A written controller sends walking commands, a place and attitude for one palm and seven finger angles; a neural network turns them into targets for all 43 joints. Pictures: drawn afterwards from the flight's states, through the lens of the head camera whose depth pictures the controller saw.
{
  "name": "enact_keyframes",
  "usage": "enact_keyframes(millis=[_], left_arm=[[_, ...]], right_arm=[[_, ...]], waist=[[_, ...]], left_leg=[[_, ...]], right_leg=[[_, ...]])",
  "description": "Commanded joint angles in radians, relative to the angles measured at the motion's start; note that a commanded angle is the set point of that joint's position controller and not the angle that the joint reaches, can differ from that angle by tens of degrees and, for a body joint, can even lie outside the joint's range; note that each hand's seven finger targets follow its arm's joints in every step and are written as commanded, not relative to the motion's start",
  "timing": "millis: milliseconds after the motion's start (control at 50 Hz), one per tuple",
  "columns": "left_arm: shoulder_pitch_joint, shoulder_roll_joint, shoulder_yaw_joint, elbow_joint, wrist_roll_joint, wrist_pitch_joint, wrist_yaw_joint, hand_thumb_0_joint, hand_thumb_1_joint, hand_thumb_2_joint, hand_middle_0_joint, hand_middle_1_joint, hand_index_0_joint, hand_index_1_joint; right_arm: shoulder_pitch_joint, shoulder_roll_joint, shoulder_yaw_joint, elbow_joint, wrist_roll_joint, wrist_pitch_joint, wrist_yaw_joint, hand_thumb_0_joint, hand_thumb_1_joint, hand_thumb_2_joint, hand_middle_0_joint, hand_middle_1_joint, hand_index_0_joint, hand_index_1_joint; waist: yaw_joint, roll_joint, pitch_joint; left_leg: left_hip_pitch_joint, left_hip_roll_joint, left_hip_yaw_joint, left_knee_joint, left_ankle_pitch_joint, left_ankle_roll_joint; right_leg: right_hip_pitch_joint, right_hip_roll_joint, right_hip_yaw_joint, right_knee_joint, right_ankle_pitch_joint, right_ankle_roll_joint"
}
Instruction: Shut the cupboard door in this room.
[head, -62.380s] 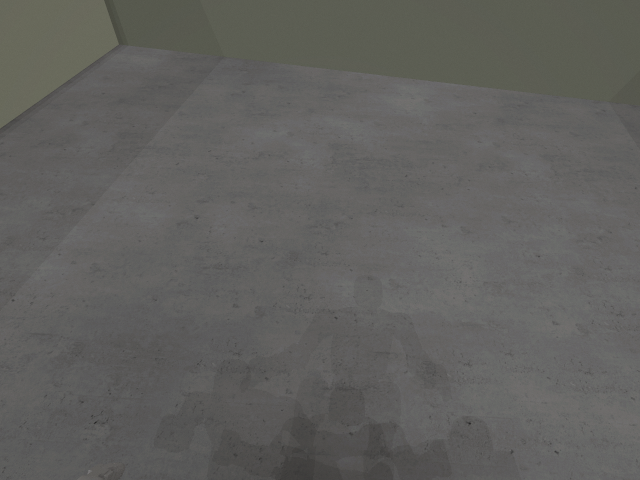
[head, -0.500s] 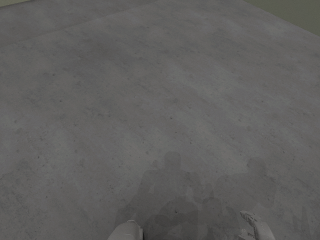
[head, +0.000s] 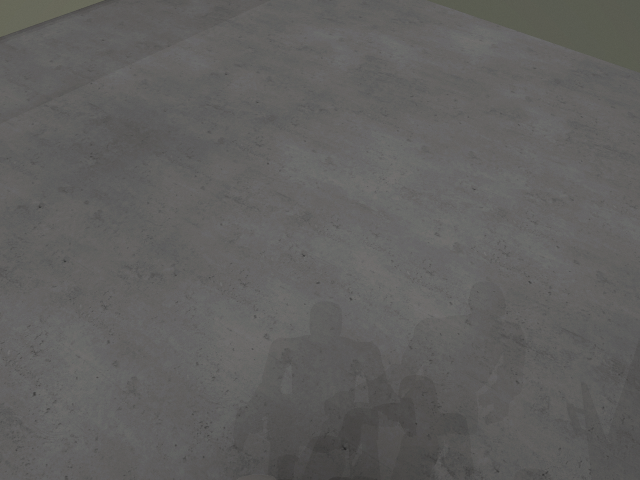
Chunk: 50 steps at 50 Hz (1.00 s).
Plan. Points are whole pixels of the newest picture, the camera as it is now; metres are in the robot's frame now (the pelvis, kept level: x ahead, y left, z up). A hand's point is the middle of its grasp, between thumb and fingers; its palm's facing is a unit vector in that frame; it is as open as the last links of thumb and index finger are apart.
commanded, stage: turn to face it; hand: left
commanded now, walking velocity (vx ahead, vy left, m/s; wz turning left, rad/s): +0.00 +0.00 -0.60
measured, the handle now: out of the picture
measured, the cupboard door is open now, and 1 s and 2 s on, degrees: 23 23 23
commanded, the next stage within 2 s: none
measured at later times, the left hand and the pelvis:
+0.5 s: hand (242, 413) +0.22 +0.14 -0.14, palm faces -0.32 -0.90 -0.30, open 7.4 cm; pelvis +0.02 -0.02 +0.00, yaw -18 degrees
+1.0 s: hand (246, 388) +0.26 +0.14 -0.16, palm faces -0.54 -0.82 -0.20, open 7.4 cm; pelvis +0.06 +0.01 +0.01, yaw -35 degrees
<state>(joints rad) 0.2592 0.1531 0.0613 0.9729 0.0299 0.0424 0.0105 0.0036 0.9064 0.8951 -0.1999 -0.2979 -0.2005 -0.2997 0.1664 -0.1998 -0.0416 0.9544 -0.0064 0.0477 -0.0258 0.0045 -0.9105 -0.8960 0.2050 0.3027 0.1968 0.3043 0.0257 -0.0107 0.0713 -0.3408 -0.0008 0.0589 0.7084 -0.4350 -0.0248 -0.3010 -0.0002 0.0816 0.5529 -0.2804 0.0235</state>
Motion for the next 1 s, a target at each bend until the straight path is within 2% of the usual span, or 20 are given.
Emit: enact_keyframes(millis=[0,20,60,140,280,320,340,360,380,420,460,500,640,700,720,740,760,800,860,980], left_arm=[[-0.032,0.149,0.052,-0.097,-0.022,-0.005,0.001,0.000,0.900,0.900,-0.200,-0.300,-0.200,-0.300],[-0.047,0.119,0.040,-0.122,-0.022,-0.005,-0.007,0.000,0.900,0.900,-0.200,-0.300,-0.200,-0.300],[-0.106,0.151,0.047,-0.119,-0.005,0.011,-0.015,0.000,0.900,0.900,-0.200,-0.300,-0.200,-0.300],[-0.155,0.127,0.031,-0.133,-0.011,0.016,-0.037,0.000,0.900,0.900,-0.200,-0.300,-0.200,-0.300],[-0.196,0.146,0.024,-0.177,-0.008,0.014,-0.046,0.000,0.900,0.900,-0.200,-0.300,-0.200,-0.300],[-0.131,0.165,0.028,-0.167,-0.008,0.004,-0.043,0.000,0.900,0.900,-0.200,-0.300,-0.200,-0.300],[-0.048,0.209,0.036,-0.146,-0.005,-0.007,-0.038,0.000,0.900,0.900,-0.200,-0.300,-0.200,-0.300],[0.014,0.315,0.056,-0.128,0.004,-0.024,-0.025,0.000,0.900,0.900,-0.200,-0.300,-0.200,-0.300],[0.052,0.357,0.059,-0.114,-0.013,-0.026,-0.012,0.000,0.900,0.900,-0.200,-0.300,-0.200,-0.300],[-0.025,0.314,0.060,-0.143,-0.011,-0.016,0.011,0.000,0.900,0.900,-0.200,-0.300,-0.200,-0.300],[-0.103,0.268,0.045,-0.177,-0.012,-0.017,0.011,0.000,0.900,0.900,-0.200,-0.300,-0.200,-0.300],[-0.126,0.268,0.046,-0.183,-0.006,-0.021,0.008,0.000,0.900,0.900,-0.200,-0.300,-0.200,-0.300],[-0.097,0.283,0.064,-0.180,0.000,-0.015,-0.005,0.000,0.900,0.900,-0.200,-0.300,-0.200,-0.300],[-0.132,0.260,0.063,-0.180,-0.009,-0.008,-0.006,0.000,0.900,0.900,-0.200,-0.300,-0.200,-0.300],[-0.120,0.214,0.056,-0.194,-0.018,-0.003,-0.009,0.000,0.900,0.900,-0.200,-0.300,-0.200,-0.300],[-0.071,0.156,0.044,-0.207,-0.025,-0.001,-0.019,0.000,0.900,0.900,-0.200,-0.300,-0.200,-0.300],[-0.091,0.181,0.041,-0.210,-0.012,-0.004,-0.022,0.000,0.900,0.900,-0.200,-0.300,-0.200,-0.300],[-0.121,0.197,0.050,-0.194,-0.006,0.000,-0.033,0.000,0.900,0.900,-0.200,-0.300,-0.200,-0.300],[-0.122,0.164,0.044,-0.182,-0.012,0.014,-0.051,0.000,0.900,0.900,-0.200,-0.300,-0.200,-0.300],[-0.163,0.145,0.032,-0.194,-0.011,0.015,-0.059,0.000,0.900,0.900,-0.200,-0.300,-0.200,-0.300]], right_arm=[[0.094,-0.136,-0.032,-0.062,-0.008,-0.055,-0.021,0.000,-0.900,-0.900,0.200,0.300,0.200,0.300],[0.114,-0.200,-0.040,-0.071,-0.018,-0.054,-0.025,0.000,-0.900,-0.900,0.200,0.300,0.200,0.300],[0.110,-0.181,-0.033,-0.073,-0.026,-0.051,-0.028,0.000,-0.900,-0.900,0.200,0.300,0.200,0.300],[0.102,-0.191,-0.034,-0.080,-0.030,-0.045,-0.029,0.000,-0.900,-0.900,0.200,0.300,0.200,0.300],[0.103,-0.229,-0.046,-0.085,-0.028,-0.037,-0.011,0.000,-0.900,-0.900,0.200,0.300,0.200,0.300],[0.078,-0.235,-0.049,-0.095,-0.022,-0.035,-0.005,0.000,-0.900,-0.900,0.200,0.300,0.200,0.300],[0.063,-0.230,-0.052,-0.106,-0.013,-0.035,0.002,0.000,-0.900,-0.900,0.200,0.300,0.200,0.300],[0.061,-0.160,-0.038,-0.144,-0.003,-0.033,0.008,0.000,-0.900,-0.900,0.200,0.300,0.200,0.300],[0.021,-0.151,-0.028,-0.175,-0.003,-0.020,0.004,0.000,-0.900,-0.900,0.200,0.300,0.200,0.300],[-0.028,-0.146,-0.027,-0.174,-0.005,-0.011,-0.009,0.000,-0.900,-0.900,0.200,0.300,0.200,0.300],[0.000,-0.144,-0.026,-0.152,-0.008,-0.010,-0.001,0.000,-0.900,-0.900,0.200,0.300,0.200,0.300],[0.030,-0.132,-0.024,-0.140,-0.008,-0.008,0.003,0.000,-0.900,-0.900,0.200,0.300,0.200,0.300],[-0.003,-0.113,-0.027,-0.174,0.000,-0.020,0.002,0.000,-0.900,-0.900,0.200,0.300,0.200,0.300],[0.087,-0.121,-0.028,-0.150,0.003,-0.037,-0.005,0.000,-0.900,-0.900,0.200,0.300,0.200,0.300],[0.123,-0.179,-0.035,-0.141,-0.006,-0.051,-0.010,0.000,-0.900,-0.900,0.200,0.300,0.200,0.300],[0.134,-0.281,-0.052,-0.147,-0.020,-0.055,-0.012,0.000,-0.900,-0.900,0.200,0.300,0.200,0.300],[0.147,-0.286,-0.049,-0.154,-0.024,-0.050,-0.016,0.000,-0.900,-0.900,0.200,0.300,0.200,0.300],[0.087,-0.233,-0.033,-0.172,-0.026,-0.053,-0.021,0.000,-0.900,-0.900,0.200,0.300,0.200,0.300],[0.050,-0.204,-0.028,-0.177,-0.028,-0.046,-0.022,0.000,-0.900,-0.900,0.200,0.300,0.200,0.300],[0.088,-0.234,-0.047,-0.143,-0.026,-0.039,-0.011,0.000,-0.900,-0.900,0.200,0.300,0.200,0.300]], waist=[[-0.043,0.104,-0.184],[-0.048,0.309,-0.144],[-0.056,0.236,-0.074],[-0.051,0.153,-0.069],[-0.054,0.217,-0.068],[-0.013,0.177,-0.102],[0.029,0.098,-0.150],[0.049,-0.186,-0.192],[0.063,-0.229,-0.175],[0.034,-0.217,-0.120],[-0.013,-0.145,-0.117],[-0.033,-0.119,-0.135],[-0.019,-0.160,-0.116],[-0.069,-0.140,-0.140],[-0.075,0.012,-0.172],[-0.066,0.314,-0.190],[-0.085,0.294,-0.169],[-0.054,0.251,-0.111],[-0.040,0.209,-0.105],[-0.065,0.229,-0.115]], left_leg=[[0.299,0.201,-0.188,-0.374,0.383,0.047],[0.301,0.385,-0.320,-0.397,0.585,0.150],[0.237,0.399,-0.280,-0.386,0.645,0.209],[0.292,0.344,-0.091,-0.309,0.806,0.180],[0.235,0.356,0.005,-0.272,0.688,0.135],[0.214,0.333,0.048,-0.167,0.651,0.089],[0.145,0.296,0.096,-0.017,0.573,0.043],[-0.120,0.164,0.161,0.219,0.156,-0.024],[-0.240,0.081,0.056,0.393,-0.231,-0.047],[-0.326,0.109,-0.077,0.503,-0.142,-0.043],[-0.269,0.116,-0.070,0.469,-0.029,-0.059],[-0.198,0.101,-0.051,0.393,0.004,-0.063],[-0.086,0.040,-0.029,0.101,0.015,-0.053],[0.110,0.033,-0.039,-0.210,0.198,-0.038],[0.248,0.148,-0.142,-0.345,0.297,0.000],[0.354,0.405,-0.375,-0.377,0.468,0.112],[0.287,0.490,-0.418,-0.385,0.516,0.194],[0.216,0.424,-0.310,-0.354,0.636,0.195],[0.236,0.331,-0.112,-0.323,0.652,0.159],[0.240,0.357,-0.025,-0.303,0.587,0.153]], right_leg=[[-0.077,-0.027,0.074,0.101,0.229,-0.044],[-0.191,0.024,-0.038,0.252,-0.189,-0.002],[-0.243,-0.008,-0.040,0.505,-0.271,0.009],[-0.214,-0.032,-0.105,0.420,-0.216,0.013],[-0.057,-0.008,-0.168,0.184,-0.118,-0.013],[0.062,0.000,-0.181,0.002,0.030,-0.027],[0.210,-0.037,-0.134,-0.121,0.180,-0.047],[0.419,-0.267,0.158,-0.167,0.515,-0.140],[0.370,-0.409,0.294,-0.156,0.767,-0.256],[0.315,-0.337,0.279,-0.155,0.640,-0.264],[0.255,-0.261,0.159,-0.137,0.641,-0.223],[0.210,-0.230,0.122,-0.134,0.595,-0.206],[0.130,-0.198,0.221,-0.120,0.495,-0.199],[0.042,-0.141,0.224,-0.026,0.422,-0.125],[-0.066,-0.050,0.155,0.070,0.263,-0.071],[-0.240,0.069,0.003,0.280,-0.218,-0.011],[-0.249,0.043,-0.034,0.492,-0.373,0.001],[-0.270,-0.011,-0.033,0.646,-0.305,0.017],[-0.240,-0.026,-0.086,0.573,-0.223,0.033],[-0.126,-0.015,-0.162,0.306,-0.185,0.020]])
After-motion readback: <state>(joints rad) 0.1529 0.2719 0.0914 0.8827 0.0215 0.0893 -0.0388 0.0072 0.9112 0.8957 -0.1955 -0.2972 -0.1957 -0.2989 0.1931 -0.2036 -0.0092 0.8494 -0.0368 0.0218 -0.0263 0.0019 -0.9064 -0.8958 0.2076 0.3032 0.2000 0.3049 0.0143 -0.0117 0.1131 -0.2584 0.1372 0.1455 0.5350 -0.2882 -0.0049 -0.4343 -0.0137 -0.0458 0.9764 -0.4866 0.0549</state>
